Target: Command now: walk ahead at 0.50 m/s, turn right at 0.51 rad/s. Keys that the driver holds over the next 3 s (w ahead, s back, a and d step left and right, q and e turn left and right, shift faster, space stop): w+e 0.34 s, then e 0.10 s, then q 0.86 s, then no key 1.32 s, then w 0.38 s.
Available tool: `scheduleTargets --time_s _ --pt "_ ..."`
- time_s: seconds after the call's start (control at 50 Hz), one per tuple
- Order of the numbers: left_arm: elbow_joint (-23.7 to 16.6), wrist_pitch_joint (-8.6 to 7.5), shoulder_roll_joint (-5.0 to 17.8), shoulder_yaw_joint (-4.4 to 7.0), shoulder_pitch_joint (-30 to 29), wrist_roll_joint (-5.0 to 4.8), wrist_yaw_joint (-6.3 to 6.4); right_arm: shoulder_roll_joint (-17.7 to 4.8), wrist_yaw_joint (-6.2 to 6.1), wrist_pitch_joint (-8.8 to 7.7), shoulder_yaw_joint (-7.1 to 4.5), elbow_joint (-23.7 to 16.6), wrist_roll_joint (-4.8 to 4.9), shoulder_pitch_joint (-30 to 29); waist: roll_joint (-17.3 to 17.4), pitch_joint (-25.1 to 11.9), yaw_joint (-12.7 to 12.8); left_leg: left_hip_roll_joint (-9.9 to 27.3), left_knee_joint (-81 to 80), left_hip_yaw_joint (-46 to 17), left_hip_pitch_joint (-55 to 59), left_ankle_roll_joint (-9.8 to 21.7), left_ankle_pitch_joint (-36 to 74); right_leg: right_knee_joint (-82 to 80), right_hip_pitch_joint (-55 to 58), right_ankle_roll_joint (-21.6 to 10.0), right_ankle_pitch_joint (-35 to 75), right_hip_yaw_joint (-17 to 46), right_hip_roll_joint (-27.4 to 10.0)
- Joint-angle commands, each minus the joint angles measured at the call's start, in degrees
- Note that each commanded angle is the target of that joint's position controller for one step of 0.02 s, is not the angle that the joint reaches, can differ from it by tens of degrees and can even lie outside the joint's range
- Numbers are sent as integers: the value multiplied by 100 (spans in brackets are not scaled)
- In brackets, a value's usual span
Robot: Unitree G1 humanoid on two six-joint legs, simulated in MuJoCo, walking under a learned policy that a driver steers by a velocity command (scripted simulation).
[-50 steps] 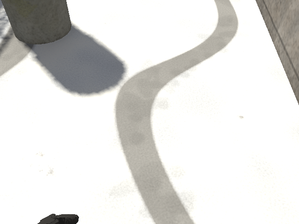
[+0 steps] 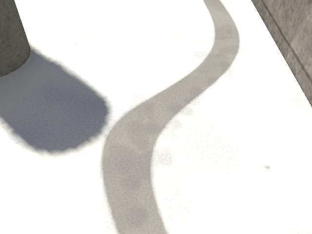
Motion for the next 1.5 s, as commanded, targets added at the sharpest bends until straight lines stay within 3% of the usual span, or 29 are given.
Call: scheduleTargets --time_s 0.02,0.08,0.12,0.14,0.16,0.2,0.24,0.38,0.46,0.54,0.56,0.58,0.6,0.62,0.66,0.7,0.78,0.98,1.0,1.02,1.06,1.1,1.24,1.38,1.4,1.42,1.44,1.46,1.5 --pt "-665 -71 79 -38 -1026 -2 -146 -914 -49 -30 -160 -172 27 72 742 687 -93 1692 -142 -336 256 456 3451 -354 -295 -113 -544 -478 -6" --pt "-795 -129 293 56 -638 20 -274 -1324 -78 36 -256 -266 98 -100 1114 236 326 1732 1103 -119 344 413 6403 -512 950 -400 -1785 -1114 519" --pt "-415 -121 859 342 987 8 -233 -1421 -83 34 -267 -370 173 -292 1035 -611 1207 1492 3229 3 -514 193 6456 -1280 3417 -837 -1056 -895 774" --pt "-196 -94 1417 494 1775 3 -70 -1198 -37 -40 -212 -584 21 -442 97 -1175 1342 1046 5282 -60 -2364 -41 2853 -1205 5263 -1266 -378 886 -375" --pt "-345 -162 1732 447 1680 76 -64 -594 133 -289 9 -873 116 13 -1107 -1918 764 -167 7035 -1142 -4502 -223 -1439 -2174 6780 -2515 -1222 4206 -1728" --pt "-228 -201 852 214 1646 82 23 -1043 243 -551 -130 -1139 366 -1095 -351 -1107 1018 344 6665 -1868 -5275 52 -630 -2524 6008 -1832 -1037 2910 -1292" --pt "-436 -288 517 83 725 18 32 -1045 107 -427 -213 -1110 128 -1152 293 -450 482 707 5617 -1790 -4421 -43 -138 -2652 4226 -1458 153 1796 -840" --pt "-558 -273 1023 186 933 -6 219 -587 91 -201 -33 -1737 -90 -2231 90 44 437 259 2664 -1346 -3273 -447 1572 -2694 2282 -1070 960 893 -86" --pt "-399 -126 890 164 1457 -46 236 -782 172 -172 -32 -1939 28 -2498 -288 -228 650 -151 1586 -1423 -2768 -349 2438 -2139 2661 -698 675 1173 -95" --pt "-436 -148 578 58 1239 75 328 -1041 253 -261 -83 -1736 -167 -1754 -336 -598 240 26 899 -1478 -1830 135 3146 -943 3327 -347 1001 1239 -113" --pt "-526 -177 403 -4 1252 179 319 -1274 251 -287 -110 -1656 -257 -1296 86 -1097 117 606 1205 -1946 -763 369 5066 55 2949 -119 253 957 235" --pt "-366 -225 215 -74 2279 134 296 -1334 257 -243 -62 -1629 -390 -1013 1339 -1860 371 1868 1517 -3419 913 1513 6939 1745 1724 294 -2434 639 744" --pt "-235 -212 506 -75 2729 133 223 -1046 310 -176 -7 -1491 -189 -858 1917 -2424 453 2369 1177 -4641 1076 2043 6152 2403 1421 516 -4259 636 621" --pt "-268 -123 926 26 2268 111 196 -909 339 -83 42 -1621 -12 -1190 1281 -1860 361 2076 1019 -4554 584 1889 4459 2724 1084 652 -4179 622 391" --pt "-494 78 982 89 1224 136 284 -1066 334 118 22 -1813 18 -1741 586 -820 287 1598 587 -4187 -683 1514 2287 2761 629 723 -3683 320 273" --pt "-584 186 850 112 1043 157 381 -1285 271 263 -48 -1912 -31 -1941 667 -438 447 1177 270 -3779 -1691 1208 1637 2122 1036 648 -3366 207 236" --pt "-550 151 522 43 1075 155 484 -1266 155 405 -125 -1999 -4 -1768 1089 -757 446 764 168 -3514 -1818 1070 963 935 1562 653 -2953 97 423" --pt "-562 -28 777 93 1087 96 322 -1302 -30 685 -224 -2211 144 -1458 1160 -511 571 329 372 -3984 -2441 637 -458 -1850 3141 296 -1834 115 357" --pt "-574 -24 1136 179 1326 217 347 -1112 -31 688 -172 -2256 151 -1372 545 -596 582 -25 1277 -3541 -3157 332 -983 -2213 3808 -68 -1999 889 -635" --pt "-604 -7 1568 266 1168 413 331 -1073 -14 630 -188 -2513 235 -1566 -1287 -238 432 -914 2742 -2093 -4131 61 -1274 -2754 3445 -834 -1436 2297 -1710" --pt "-1000 -65 988 117 285 427 397 -1613 67 565 -389 -2264 99 -1129 -674 -304 163 -487 4737 -2223 -3966 -233 -997 -2582 3044 -978 -463 1976 -1821" --pt "-1096 -63 762 41 -12 208 420 -1408 48 709 -356 -2046 85 -810 -322 -203 112 -426 5531 -2050 -4042 -427 -486 -2375 3119 -616 -224 1107 -1297" --pt "-1034 108 1137 147 641 206 481 -952 184 775 -90 -2697 143 -1618 -708 -264 634 118 4072 -1397 -3806 -718 -231 -2277 3750 -825 249 249 -1304" --pt "-926 97 1230 176 677 -63 338 -1073 303 772 -167 -2606 97 -937 -653 -405 287 -208 933 -875 -1507 -4 925 -1445 3069 -392 143 -174 -1277" --pt "-828 58 963 98 958 35 297 -1318 252 765 -231 -2598 87 -767 19 -612 311 194 692 -1540 -506 178 2114 -711 2380 66 -697 -581 -976" --pt "-1088 -1 468 -106 954 395 203 -1972 155 762 -334 -2745 12 -717 2037 -811 490 1894 993 -3466 458 874 4829 978 794 686 -3896 -1081 -314" --pt "-1167 -7 824 9 422 276 267 -1713 209 659 -236 -2750 -182 -613 1794 -1063 17 2390 805 -3806 -246 1824 4695 1848 512 800 -4484 -326 -109" --pt "-1093 62 1103 96 288 93 308 -1549 271 576 -163 -2714 -226 -754 1286 -803 17 2041 678 -3361 -528 1775 4104 2307 556 776 -4204 -168 -180" --pt "-862 191 1036 120 487 100 388 -1319 260 512 -88 -2669 -61 -1316 1029 -483 284 1447 610 -2780 -871 1254 3062 2227 562 770 -3439 -61 -237"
